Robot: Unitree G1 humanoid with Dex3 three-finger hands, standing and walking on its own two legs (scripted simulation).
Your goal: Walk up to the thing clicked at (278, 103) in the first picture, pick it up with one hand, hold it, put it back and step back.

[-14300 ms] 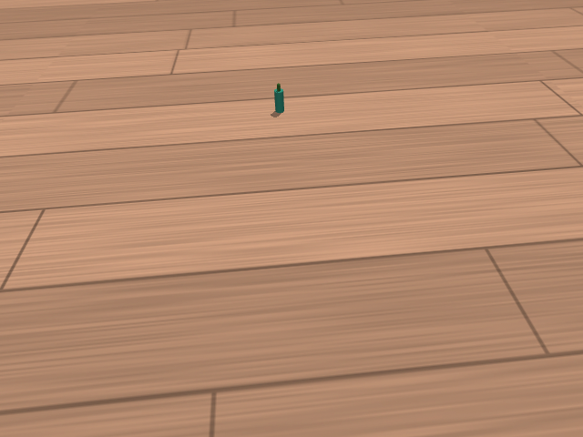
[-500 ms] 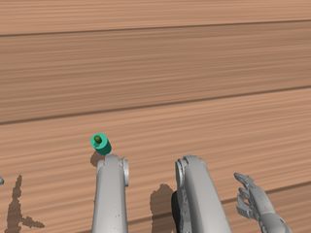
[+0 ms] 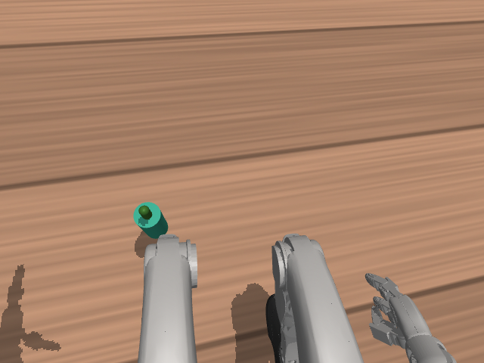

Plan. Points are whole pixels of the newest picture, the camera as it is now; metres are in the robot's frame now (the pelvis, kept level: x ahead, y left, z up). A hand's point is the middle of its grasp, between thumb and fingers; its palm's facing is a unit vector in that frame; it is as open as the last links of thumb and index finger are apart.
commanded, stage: go down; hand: left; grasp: from the side
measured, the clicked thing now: (150, 219) +0.40 +0.21 -0.31
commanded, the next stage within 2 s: approach in 0.24 s
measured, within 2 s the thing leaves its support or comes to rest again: neither
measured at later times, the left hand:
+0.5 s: hand out of the picture +0.34 +0.39 -0.03, palm faces +0.15 -0.98 -0.09, open 17.4 cm
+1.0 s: hand (99, 227) +0.37 +0.31 -0.25, palm faces -0.06 -1.00 +0.01, open 16.8 cm
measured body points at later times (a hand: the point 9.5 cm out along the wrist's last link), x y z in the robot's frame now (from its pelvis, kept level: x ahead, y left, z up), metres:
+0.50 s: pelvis +0.00 +0.00 -0.02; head +0.19 +0.06 +0.38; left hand +0.32 +0.44 -0.02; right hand +0.18 -0.27 -0.12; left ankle +0.09 +0.15 -0.37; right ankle +0.09 -0.13 -0.37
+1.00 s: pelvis +0.00 +0.01 -0.11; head +0.23 +0.14 +0.25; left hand +0.37 +0.36 -0.24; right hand +0.21 -0.25 -0.17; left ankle +0.09 +0.15 -0.37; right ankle +0.09 -0.13 -0.37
